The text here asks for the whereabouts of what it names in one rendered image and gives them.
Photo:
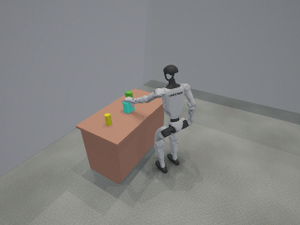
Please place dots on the robot left forearm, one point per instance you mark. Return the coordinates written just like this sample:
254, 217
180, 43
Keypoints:
138, 100

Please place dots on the robot head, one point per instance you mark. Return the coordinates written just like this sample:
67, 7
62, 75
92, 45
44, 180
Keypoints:
171, 69

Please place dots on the robot right forearm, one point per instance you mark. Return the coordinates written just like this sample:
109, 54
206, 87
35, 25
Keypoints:
190, 111

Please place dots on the left robot foot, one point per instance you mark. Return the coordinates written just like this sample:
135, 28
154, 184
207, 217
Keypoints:
164, 169

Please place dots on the table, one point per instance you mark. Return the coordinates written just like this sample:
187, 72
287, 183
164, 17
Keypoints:
114, 150

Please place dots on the robot right upper arm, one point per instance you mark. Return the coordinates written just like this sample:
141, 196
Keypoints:
191, 103

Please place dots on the robot right hand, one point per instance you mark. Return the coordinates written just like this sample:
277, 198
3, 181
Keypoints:
190, 119

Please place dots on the robot left upper arm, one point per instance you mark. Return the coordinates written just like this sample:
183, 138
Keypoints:
157, 93

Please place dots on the robot left hand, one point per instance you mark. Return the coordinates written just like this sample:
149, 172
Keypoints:
128, 99

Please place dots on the sponge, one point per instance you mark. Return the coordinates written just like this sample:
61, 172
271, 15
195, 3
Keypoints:
127, 107

